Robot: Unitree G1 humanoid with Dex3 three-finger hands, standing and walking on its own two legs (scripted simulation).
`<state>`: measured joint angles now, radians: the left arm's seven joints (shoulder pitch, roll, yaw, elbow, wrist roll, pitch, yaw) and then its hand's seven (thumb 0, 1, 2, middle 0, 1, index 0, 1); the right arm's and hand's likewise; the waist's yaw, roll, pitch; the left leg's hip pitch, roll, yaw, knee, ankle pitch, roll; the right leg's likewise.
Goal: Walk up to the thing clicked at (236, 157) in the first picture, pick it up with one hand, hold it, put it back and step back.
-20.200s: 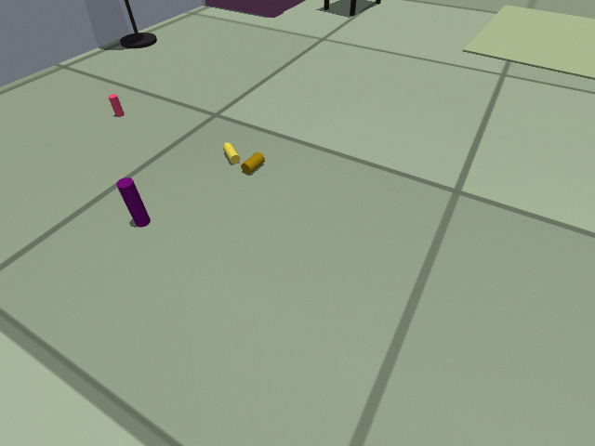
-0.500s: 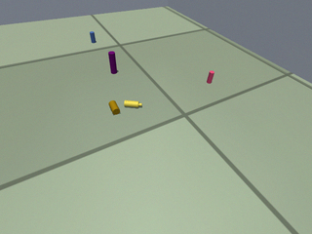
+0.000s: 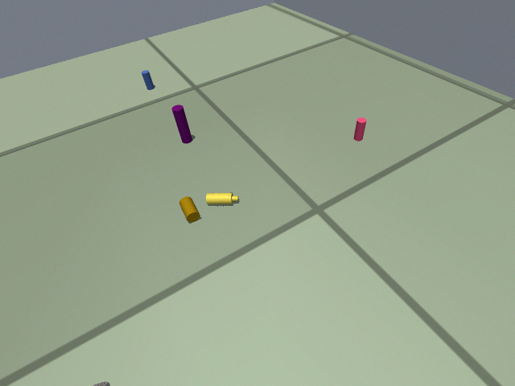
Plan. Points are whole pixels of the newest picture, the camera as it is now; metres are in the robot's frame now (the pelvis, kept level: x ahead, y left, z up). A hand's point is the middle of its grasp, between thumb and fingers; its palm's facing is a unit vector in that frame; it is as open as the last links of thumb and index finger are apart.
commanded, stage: walk up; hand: left
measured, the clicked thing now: (222, 198) +1.18 +0.26 -0.74
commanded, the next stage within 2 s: none
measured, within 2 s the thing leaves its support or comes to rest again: neither
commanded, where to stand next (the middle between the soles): +0.79 +0.02 m, yaw +0 degrees
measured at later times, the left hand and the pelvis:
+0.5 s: hand (120, 330) +0.29 +0.31 -0.15, palm faces -0.07 -0.94 -0.34, open 7.4 cm; pelvis +0.23 +0.04 +0.00, yaw -1 degrees
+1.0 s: hand (149, 247) +0.46 +0.28 -0.12, palm faces +0.01 -0.91 -0.41, open 7.4 cm; pelvis +0.43 +0.00 +0.00, yaw +1 degrees
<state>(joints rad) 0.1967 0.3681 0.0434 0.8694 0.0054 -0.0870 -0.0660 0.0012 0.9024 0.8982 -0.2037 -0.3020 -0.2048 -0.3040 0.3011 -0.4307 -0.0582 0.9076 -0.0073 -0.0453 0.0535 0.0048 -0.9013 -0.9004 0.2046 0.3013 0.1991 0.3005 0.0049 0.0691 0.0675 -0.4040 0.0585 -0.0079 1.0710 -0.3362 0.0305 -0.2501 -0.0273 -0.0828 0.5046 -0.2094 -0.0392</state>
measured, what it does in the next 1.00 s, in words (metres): walks ahead: left foot, then right foot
